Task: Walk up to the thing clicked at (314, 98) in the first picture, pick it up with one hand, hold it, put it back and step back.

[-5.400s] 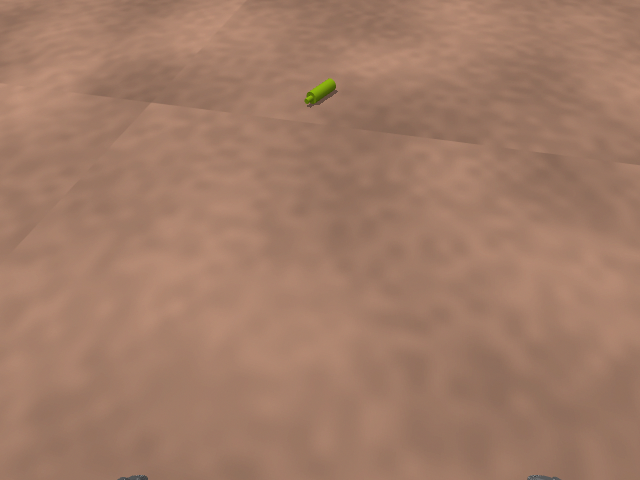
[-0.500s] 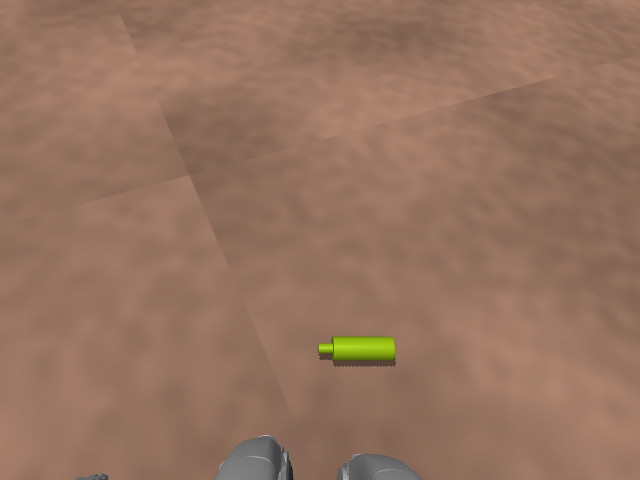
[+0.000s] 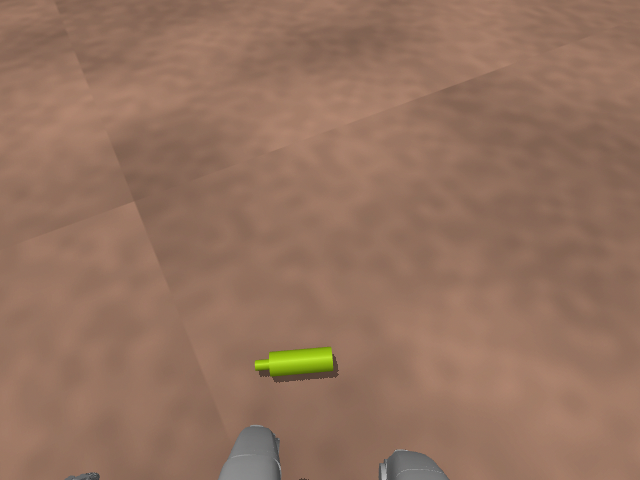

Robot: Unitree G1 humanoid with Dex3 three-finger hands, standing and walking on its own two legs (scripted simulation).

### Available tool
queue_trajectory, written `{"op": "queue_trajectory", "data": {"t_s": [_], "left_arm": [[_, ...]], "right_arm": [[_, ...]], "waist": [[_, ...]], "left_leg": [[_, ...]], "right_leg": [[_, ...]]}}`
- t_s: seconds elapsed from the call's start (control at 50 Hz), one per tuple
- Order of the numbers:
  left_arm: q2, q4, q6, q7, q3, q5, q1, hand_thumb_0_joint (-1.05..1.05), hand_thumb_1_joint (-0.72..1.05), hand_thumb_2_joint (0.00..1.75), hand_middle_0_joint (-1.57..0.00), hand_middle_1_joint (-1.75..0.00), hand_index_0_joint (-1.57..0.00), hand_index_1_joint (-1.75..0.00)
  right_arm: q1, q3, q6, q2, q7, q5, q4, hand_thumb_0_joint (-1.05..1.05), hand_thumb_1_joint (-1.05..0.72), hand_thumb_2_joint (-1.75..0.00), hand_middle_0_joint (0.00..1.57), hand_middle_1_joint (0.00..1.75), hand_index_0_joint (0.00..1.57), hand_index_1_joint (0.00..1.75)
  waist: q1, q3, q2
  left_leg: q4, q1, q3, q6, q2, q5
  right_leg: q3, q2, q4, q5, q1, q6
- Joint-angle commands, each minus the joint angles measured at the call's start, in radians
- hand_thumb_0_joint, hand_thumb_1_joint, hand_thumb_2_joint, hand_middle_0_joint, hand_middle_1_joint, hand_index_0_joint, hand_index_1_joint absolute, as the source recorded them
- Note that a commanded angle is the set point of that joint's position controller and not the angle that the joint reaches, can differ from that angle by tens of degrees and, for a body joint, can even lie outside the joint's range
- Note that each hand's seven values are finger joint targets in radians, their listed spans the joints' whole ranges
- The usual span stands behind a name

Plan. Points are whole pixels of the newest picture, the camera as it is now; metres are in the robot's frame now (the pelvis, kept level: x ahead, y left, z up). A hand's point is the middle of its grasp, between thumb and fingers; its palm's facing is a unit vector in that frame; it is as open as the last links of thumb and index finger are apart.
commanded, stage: walk up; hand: left
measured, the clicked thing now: (293, 362) +0.49 +0.11 -0.69
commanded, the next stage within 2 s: none
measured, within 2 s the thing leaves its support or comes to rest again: neither
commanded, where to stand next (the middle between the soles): +0.17 -0.27 m, yaw +6 degrees
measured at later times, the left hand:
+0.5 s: hand (250, 465) +0.14 +0.12 -0.14, palm faces -0.04 -0.94 -0.33, open 7.4 cm
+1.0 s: hand out of the picture +0.07 -0.08 -0.11, palm faces +0.11 -0.89 -0.44, open 7.4 cm
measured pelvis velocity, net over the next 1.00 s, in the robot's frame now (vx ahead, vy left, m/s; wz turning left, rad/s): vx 0.07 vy -0.36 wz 0.08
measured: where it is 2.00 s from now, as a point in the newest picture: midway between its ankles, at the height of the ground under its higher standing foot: outside the picture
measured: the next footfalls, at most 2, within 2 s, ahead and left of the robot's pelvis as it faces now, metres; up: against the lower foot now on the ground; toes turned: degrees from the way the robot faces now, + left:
left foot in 0.22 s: +0.14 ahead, +0.00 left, +0.00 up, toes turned +7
right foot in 0.66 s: +0.13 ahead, -0.44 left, +0.00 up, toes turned +7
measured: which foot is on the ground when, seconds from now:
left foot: up 0.00-0.20, down 0.22-0.66, up 0.68-1.00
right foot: down 0.00-0.22, up 0.24-0.64, down 0.66-1.00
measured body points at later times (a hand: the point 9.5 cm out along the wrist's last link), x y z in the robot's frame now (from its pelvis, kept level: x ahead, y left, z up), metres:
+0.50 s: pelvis +0.04 -0.17 +0.02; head +0.08 -0.10 +0.46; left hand +0.15 +0.17 -0.12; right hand +0.08 -0.53 -0.03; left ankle +0.10 +0.00 -0.70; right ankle +0.09 -0.38 -0.62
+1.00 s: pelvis +0.07 -0.36 +0.02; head +0.12 -0.38 +0.47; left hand +0.07 -0.04 -0.08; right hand +0.16 -0.67 -0.12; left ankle +0.10 -0.21 -0.64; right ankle +0.09 -0.44 -0.70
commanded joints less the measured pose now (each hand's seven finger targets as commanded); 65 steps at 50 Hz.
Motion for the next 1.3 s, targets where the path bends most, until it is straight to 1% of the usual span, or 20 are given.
{"op": "queue_trajectory", "data": {"t_s": [0.0,0.1,0.16,0.18,0.2,0.24,0.32,0.42,0.54,0.62,0.64,0.68,0.7,0.76,0.82,0.96,1.08,1.16,1.22,1.28], "left_arm": [[0.303,-0.103,-0.034,0.034,0.075,0.000,-0.063,0.00,0.90,0.90,-0.20,-0.30,-0.20,-0.30],[0.202,-0.131,-0.041,0.037,0.035,0.004,-0.048,0.00,0.90,0.90,-0.20,-0.30,-0.20,-0.30],[0.166,-0.169,-0.028,0.035,0.009,-0.005,-0.103,0.00,0.90,0.90,-0.20,-0.30,-0.20,-0.30],[0.122,-0.180,-0.032,0.038,-0.009,-0.012,-0.084,0.00,0.90,0.90,-0.20,-0.30,-0.20,-0.30],[0.072,-0.192,-0.028,0.039,-0.019,-0.013,-0.040,0.00,0.90,0.90,-0.20,-0.30,-0.20,-0.30],[0.224,-0.140,0.006,0.053,0.020,0.005,0.034,0.00,0.90,0.90,-0.20,-0.30,-0.20,-0.30],[0.228,-0.123,0.002,0.042,0.044,-0.002,-0.031,0.00,0.90,0.90,-0.20,-0.30,-0.20,-0.30],[0.211,-0.114,0.013,0.023,0.048,-0.009,-0.020,0.00,0.90,0.90,-0.20,-0.30,-0.20,-0.30],[0.220,-0.138,0.019,-0.006,0.059,-0.017,-0.083,0.00,0.90,0.90,-0.20,-0.30,-0.20,-0.30],[0.219,-0.010,-0.004,0.010,0.082,-0.015,0.136,0.00,0.90,0.90,-0.20,-0.30,-0.20,-0.30],[0.257,0.012,-0.014,0.023,0.088,0.001,0.220,0.00,0.90,0.90,-0.20,-0.30,-0.20,-0.30],[0.391,-0.087,-0.030,0.044,0.088,0.000,-0.012,0.00,0.90,0.90,-0.20,-0.30,-0.20,-0.30],[0.396,-0.094,-0.032,0.051,0.088,-0.022,-0.085,0.00,0.90,0.90,-0.20,-0.30,-0.20,-0.30],[0.281,-0.052,-0.067,0.077,0.057,-0.023,-0.115,0.00,0.90,0.90,-0.20,-0.30,-0.20,-0.30],[0.232,0.009,-0.121,0.100,0.040,-0.047,-0.027,0.00,0.90,0.90,-0.20,-0.30,-0.20,-0.30],[0.218,0.049,-0.170,0.152,0.026,-0.064,0.069,0.00,0.90,0.90,-0.20,-0.30,-0.20,-0.30],[0.185,0.035,-0.167,0.156,0.017,-0.045,0.048,0.00,0.90,0.90,-0.20,-0.30,-0.20,-0.30],[0.182,0.039,-0.158,0.143,0.015,-0.040,0.037,0.00,0.90,0.90,-0.20,-0.30,-0.20,-0.30],[0.196,0.035,-0.147,0.133,0.009,-0.046,0.002,0.00,0.90,0.90,-0.20,-0.30,-0.20,-0.30],[0.169,0.035,-0.135,0.121,-0.017,-0.057,-0.039,0.00,0.90,0.90,-0.20,-0.30,-0.20,-0.30]], "right_arm": [[0.063,-0.029,-0.054,-0.195,-0.012,0.029,-0.026,0.00,-0.90,-0.90,0.20,0.30,0.20,0.30],[0.120,-0.005,-0.083,-0.137,0.004,0.015,-0.023,0.00,-0.90,-0.90,0.20,0.30,0.20,0.30],[0.292,-0.014,-0.099,-0.125,-0.005,0.017,0.010,0.00,-0.90,-0.90,0.20,0.30,0.20,0.30],[0.338,-0.038,-0.101,-0.183,-0.017,0.000,0.010,0.00,-0.90,-0.90,0.20,0.30,0.20,0.30],[0.322,-0.062,-0.100,-0.273,-0.030,-0.018,-0.025,0.00,-0.90,-0.90,0.20,0.30,0.20,0.30],[0.171,-0.076,-0.090,-0.305,-0.036,0.021,-0.089,0.00,-0.90,-0.90,0.20,0.30,0.20,0.30],[0.128,-0.048,-0.093,-0.199,-0.023,0.013,-0.100,0.00,-0.90,-0.90,0.20,0.30,0.20,0.30],[0.101,-0.068,-0.104,-0.237,-0.006,-0.002,-0.136,0.00,-0.90,-0.90,0.20,0.30,0.20,0.30],[0.046,-0.097,-0.087,-0.324,0.002,-0.030,-0.161,0.00,-0.90,-0.90,0.20,0.30,0.20,0.30],[-0.042,-0.058,-0.051,-0.245,0.012,-0.037,-0.159,0.00,-0.90,-0.90,0.20,0.30,0.20,0.30],[-0.021,-0.020,-0.038,-0.131,0.012,-0.033,-0.153,0.00,-0.90,-0.90,0.20,0.30,0.20,0.30],[-0.049,-0.025,-0.031,-0.108,-0.017,-0.005,-0.194,0.00,-0.90,-0.90,0.20,0.30,0.20,0.30],[-0.055,-0.037,-0.033,-0.161,-0.018,-0.001,-0.166,0.00,-0.90,-0.90,0.20,0.30,0.20,0.30],[0.052,-0.015,-0.033,-0.167,0.022,0.028,-0.052,0.00,-0.90,-0.90,0.20,0.30,0.20,0.30],[0.045,0.001,-0.025,-0.137,0.059,0.010,-0.045,0.00,-0.90,-0.90,0.20,0.30,0.20,0.30],[-0.055,-0.007,0.025,-0.084,0.091,-0.005,-0.117,0.00,-0.90,-0.90,0.20,0.30,0.20,0.30],[-0.103,-0.008,0.040,-0.041,0.104,0.012,-0.134,0.00,-0.90,-0.90,0.20,0.30,0.20,0.30],[-0.141,0.007,0.030,-0.018,0.109,0.014,-0.132,0.00,-0.90,-0.90,0.20,0.30,0.20,0.30],[-0.150,0.010,0.015,-0.015,0.114,0.010,-0.119,0.00,-0.90,-0.90,0.20,0.30,0.20,0.30],[-0.086,-0.001,-0.008,-0.040,0.110,0.002,-0.071,0.00,-0.90,-0.90,0.20,0.30,0.20,0.30]], "waist": [[-0.010,0.031,-0.254],[-0.008,0.002,-0.228],[-0.091,-0.096,-0.113],[-0.126,-0.134,0.032],[-0.094,-0.151,0.197],[-0.059,-0.138,0.011],[-0.035,-0.021,0.019],[-0.026,0.001,0.115],[-0.037,-0.016,0.284],[0.092,-0.132,0.101],[0.156,-0.103,-0.173],[0.056,0.002,-0.379],[0.016,0.031,-0.308],[-0.026,0.027,-0.190],[-0.010,0.006,-0.076],[0.004,-0.031,-0.077],[0.029,-0.050,-0.190],[0.033,-0.060,-0.243],[0.013,-0.070,-0.238],[-0.055,-0.106,-0.100]], "left_leg": [[0.027,-0.162,0.071,0.002,-0.064,0.051],[-0.300,0.042,0.171,0.017,-0.085,0.077],[-0.657,0.397,0.170,0.016,-0.098,0.415],[-0.721,0.550,-0.005,0.011,-0.001,0.464],[-0.759,0.660,-0.464,0.062,0.262,0.478],[-0.806,0.522,-0.574,0.213,0.413,0.268],[-0.754,0.318,-0.215,0.113,0.197,0.319],[-0.685,0.241,-0.078,0.194,0.188,0.427],[-0.706,0.148,-0.087,0.187,0.199,-0.005],[-0.324,-0.048,0.109,0.088,0.061,0.092],[0.014,-0.227,0.201,0.042,-0.032,0.021],[0.229,-0.293,-0.010,0.003,-0.134,-0.094],[0.204,-0.229,-0.030,-0.003,-0.082,-0.029],[0.117,-0.209,-0.011,0.001,-0.048,0.133],[0.007,-0.161,-0.060,0.008,-0.065,0.176],[-0.089,-0.083,-0.106,-0.011,-0.131,0.181],[-0.180,-0.014,-0.027,-0.018,-0.153,0.182],[-0.319,0.064,0.045,-0.015,-0.127,0.150],[-0.446,0.183,0.125,-0.005,-0.123,0.152],[-0.668,0.445,0.103,0.025,-0.124,0.301]], "right_leg": [[0.322,-0.159,-0.492,-0.080,0.113,-0.220],[0.239,-0.170,-0.395,0.391,0.151,-0.300],[0.105,-0.085,-0.157,0.459,0.051,-0.224],[0.065,-0.040,0.024,0.262,-0.081,-0.158],[0.094,0.069,0.176,-0.105,-0.311,-0.082],[0.197,0.010,0.349,-0.134,-0.299,-0.052],[0.242,0.005,0.325,0.002,-0.225,-0.042],[0.198,0.017,0.402,0.025,-0.217,-0.014],[0.088,-0.063,0.171,-0.046,-0.142,-0.010],[-0.031,0.040,-0.184,-0.027,0.274,-0.041],[0.092,0.014,-0.300,-0.125,0.321,-0.054],[0.704,-0.244,-0.677,-0.279,0.063,-0.170],[0.726,-0.270,-0.717,-0.366,0.012,-0.167],[0.420,-0.170,-0.480,-0.209,0.121,-0.129],[0.441,-0.224,-0.463,-0.058,0.218,-0.142],[0.273,-0.284,-0.362,0.854,0.365,-0.084],[0.137,-0.198,-0.357,0.817,0.379,-0.070],[0.093,-0.191,-0.340,0.723,0.366,-0.138],[0.072,-0.200,-0.305,0.667,0.286,-0.182],[0.037,-0.177,-0.166,0.486,0.103,-0.138]]}}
